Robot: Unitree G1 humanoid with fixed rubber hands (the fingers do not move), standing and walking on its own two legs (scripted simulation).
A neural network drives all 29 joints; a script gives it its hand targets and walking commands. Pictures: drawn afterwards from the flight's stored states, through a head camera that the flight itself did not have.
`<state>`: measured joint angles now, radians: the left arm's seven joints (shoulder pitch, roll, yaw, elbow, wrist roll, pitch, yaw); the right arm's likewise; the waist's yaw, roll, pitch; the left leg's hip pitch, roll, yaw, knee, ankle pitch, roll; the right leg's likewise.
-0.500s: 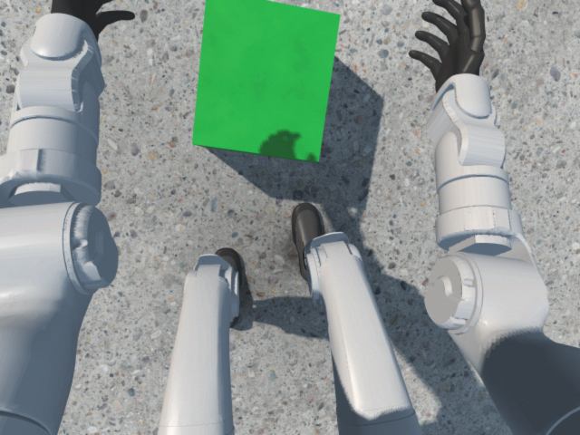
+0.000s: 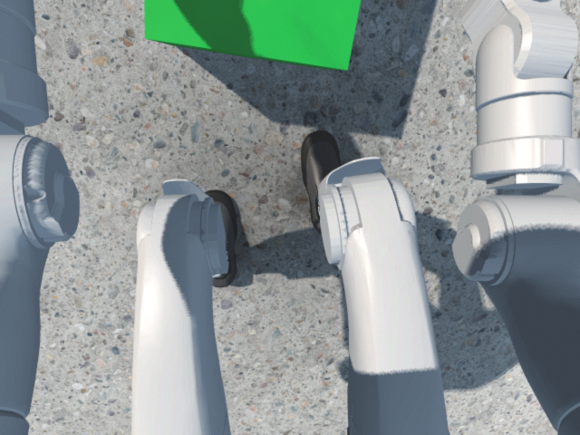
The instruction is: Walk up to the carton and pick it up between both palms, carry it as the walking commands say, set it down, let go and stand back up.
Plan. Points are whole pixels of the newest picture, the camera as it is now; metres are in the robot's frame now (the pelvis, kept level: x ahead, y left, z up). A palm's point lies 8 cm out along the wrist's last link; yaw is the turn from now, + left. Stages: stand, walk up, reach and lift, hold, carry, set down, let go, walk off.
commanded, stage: reach and lift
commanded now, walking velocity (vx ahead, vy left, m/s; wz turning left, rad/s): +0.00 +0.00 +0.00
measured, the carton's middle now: out of the picture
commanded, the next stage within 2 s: none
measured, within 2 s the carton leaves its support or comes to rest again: leaves its support in 1.78 s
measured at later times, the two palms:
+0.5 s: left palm out of the picture +0.59 +0.14 -0.27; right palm out of the picture +0.52 -0.24 -0.27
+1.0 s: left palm out of the picture +0.58 +0.14 -0.30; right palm out of the picture +0.53 -0.25 -0.29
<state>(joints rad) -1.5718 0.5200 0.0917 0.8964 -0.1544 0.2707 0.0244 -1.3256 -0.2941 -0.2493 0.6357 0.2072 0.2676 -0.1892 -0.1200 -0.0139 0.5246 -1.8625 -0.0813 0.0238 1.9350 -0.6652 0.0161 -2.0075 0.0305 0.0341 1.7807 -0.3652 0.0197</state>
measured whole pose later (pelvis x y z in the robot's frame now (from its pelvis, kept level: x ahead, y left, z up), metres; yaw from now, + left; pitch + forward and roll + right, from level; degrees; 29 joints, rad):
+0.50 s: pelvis -0.01 +0.00 -0.09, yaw +1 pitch +34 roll -3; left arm -1.76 0.52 -0.10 1.28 -0.21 0.17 0.01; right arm -1.55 -0.36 -0.28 1.16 0.19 0.11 -0.14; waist -0.11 -0.01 0.52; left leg -2.17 -0.08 -0.01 2.24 -0.66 0.02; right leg -2.27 -0.04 -0.04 2.04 -0.37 -0.01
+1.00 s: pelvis +0.00 -0.01 -0.12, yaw +3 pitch +33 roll -4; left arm -1.63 0.49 -0.14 1.14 -0.17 0.13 0.01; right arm -1.55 -0.41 -0.30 1.29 0.27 0.03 -0.09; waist -0.12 -0.03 0.51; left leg -2.23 -0.03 0.00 2.31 -0.67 0.04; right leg -2.31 -0.07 -0.06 2.13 -0.40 -0.02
